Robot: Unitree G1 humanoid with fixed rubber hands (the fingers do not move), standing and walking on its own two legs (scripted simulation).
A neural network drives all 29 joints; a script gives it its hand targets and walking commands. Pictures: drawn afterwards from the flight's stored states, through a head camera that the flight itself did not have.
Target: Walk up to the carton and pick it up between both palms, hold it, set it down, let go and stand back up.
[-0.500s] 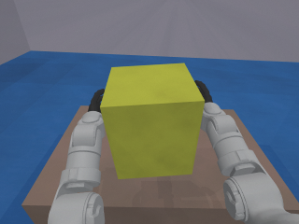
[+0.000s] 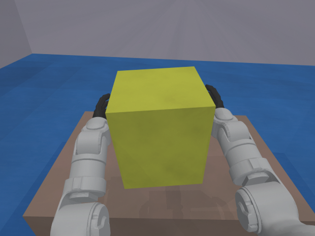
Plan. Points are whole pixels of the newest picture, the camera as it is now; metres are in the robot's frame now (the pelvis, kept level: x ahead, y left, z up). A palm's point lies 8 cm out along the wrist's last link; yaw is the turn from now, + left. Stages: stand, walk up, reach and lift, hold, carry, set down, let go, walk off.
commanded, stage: hold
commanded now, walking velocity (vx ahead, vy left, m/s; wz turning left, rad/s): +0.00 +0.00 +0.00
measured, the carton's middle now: (159, 127) +0.38 -0.01 +0.17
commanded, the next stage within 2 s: none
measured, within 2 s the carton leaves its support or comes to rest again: neither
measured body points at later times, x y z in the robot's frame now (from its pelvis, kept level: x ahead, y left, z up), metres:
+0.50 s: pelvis +0.00 +0.00 +0.00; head -0.08 +0.02 +0.44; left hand +0.38 +0.15 +0.19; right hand +0.39 -0.16 +0.21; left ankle +0.02 +0.11 -0.74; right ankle +0.03 -0.13 -0.74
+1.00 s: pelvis +0.00 +0.00 +0.00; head -0.08 +0.02 +0.44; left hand +0.38 +0.15 +0.19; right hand +0.39 -0.16 +0.21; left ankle +0.02 +0.11 -0.74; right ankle +0.03 -0.13 -0.74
